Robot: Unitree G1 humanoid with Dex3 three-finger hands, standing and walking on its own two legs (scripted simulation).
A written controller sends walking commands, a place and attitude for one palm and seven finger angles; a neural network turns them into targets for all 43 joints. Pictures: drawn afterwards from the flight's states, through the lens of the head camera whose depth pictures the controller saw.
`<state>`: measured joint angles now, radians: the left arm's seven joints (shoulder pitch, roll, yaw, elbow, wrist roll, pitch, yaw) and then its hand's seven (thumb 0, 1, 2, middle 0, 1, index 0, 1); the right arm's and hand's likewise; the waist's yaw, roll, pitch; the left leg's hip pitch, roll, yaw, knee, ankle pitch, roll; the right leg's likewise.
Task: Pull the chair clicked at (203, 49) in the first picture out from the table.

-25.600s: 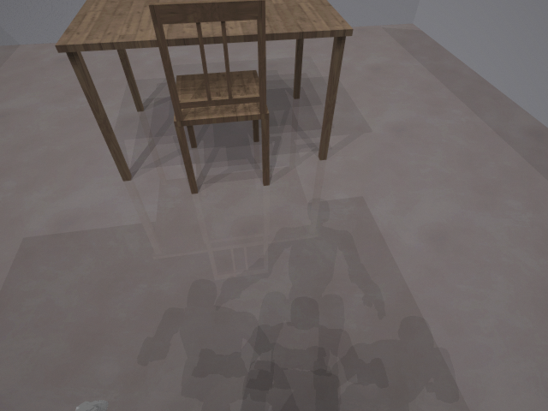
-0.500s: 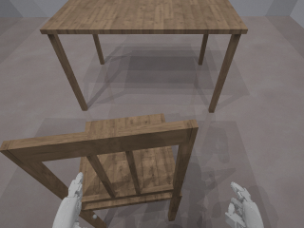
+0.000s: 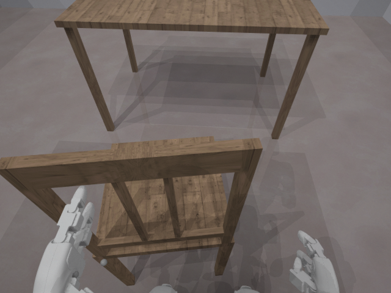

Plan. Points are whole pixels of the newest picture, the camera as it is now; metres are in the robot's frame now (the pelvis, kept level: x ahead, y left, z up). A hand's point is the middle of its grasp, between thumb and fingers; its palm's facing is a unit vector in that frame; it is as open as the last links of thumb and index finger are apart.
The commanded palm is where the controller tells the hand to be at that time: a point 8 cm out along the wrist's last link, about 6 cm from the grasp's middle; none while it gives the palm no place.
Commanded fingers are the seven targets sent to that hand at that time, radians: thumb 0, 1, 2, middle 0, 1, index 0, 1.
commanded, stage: draw the hand back to the body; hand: left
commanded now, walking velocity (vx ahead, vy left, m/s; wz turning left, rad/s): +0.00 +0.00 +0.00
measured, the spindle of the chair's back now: (133, 214) +0.29 +0.16 -0.02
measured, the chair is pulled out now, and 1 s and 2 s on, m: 0.71 0.71 0.71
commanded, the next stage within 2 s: step back with the hand held close in 1.34 s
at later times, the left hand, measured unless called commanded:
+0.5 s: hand (68, 254) +0.16 +0.21 +0.10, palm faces +0.09 -0.91 -0.40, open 15.0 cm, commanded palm +0.14 +0.27 +0.17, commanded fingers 0.00 0.10 0.51 -0.09 -0.14 -0.09 -0.14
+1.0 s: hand (51, 242) +0.18 +0.23 +0.12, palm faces +0.16 -0.82 -0.55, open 7.1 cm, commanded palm +0.17 +0.29 +0.25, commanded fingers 0.00 0.90 0.90 -0.20 -0.30 -0.20 -0.30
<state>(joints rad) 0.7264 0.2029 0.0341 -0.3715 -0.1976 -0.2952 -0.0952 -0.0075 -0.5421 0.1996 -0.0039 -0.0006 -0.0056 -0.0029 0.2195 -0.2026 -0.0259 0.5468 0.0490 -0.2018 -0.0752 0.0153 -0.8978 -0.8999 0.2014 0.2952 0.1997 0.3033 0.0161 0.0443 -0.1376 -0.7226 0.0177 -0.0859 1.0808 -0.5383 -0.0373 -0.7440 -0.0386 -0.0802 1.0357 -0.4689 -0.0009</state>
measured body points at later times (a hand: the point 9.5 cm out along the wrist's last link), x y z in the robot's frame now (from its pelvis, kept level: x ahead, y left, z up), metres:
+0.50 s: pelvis +0.02 +0.01 +0.05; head +0.01 -0.01 +0.50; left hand +0.16 +0.25 +0.13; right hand +0.21 -0.22 -0.03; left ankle +0.00 +0.14 -0.67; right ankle +0.03 -0.12 -0.67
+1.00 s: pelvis +0.04 -0.02 +0.07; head +0.04 -0.05 +0.51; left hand +0.16 +0.27 +0.15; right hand +0.24 -0.23 -0.03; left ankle +0.00 +0.14 -0.67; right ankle +0.03 -0.12 -0.67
